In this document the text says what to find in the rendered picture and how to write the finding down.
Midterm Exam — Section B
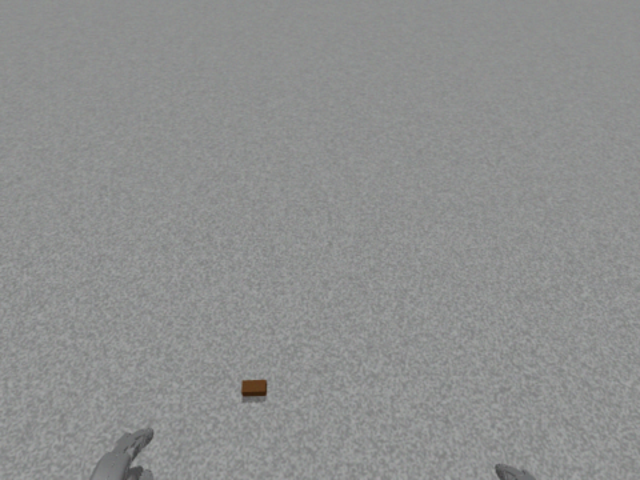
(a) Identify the right robot hand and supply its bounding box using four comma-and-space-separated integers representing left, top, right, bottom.
495, 464, 536, 480

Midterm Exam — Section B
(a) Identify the small box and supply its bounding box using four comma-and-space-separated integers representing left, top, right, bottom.
241, 380, 267, 397

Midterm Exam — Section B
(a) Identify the left robot hand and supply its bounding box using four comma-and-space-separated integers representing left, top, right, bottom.
89, 428, 154, 480

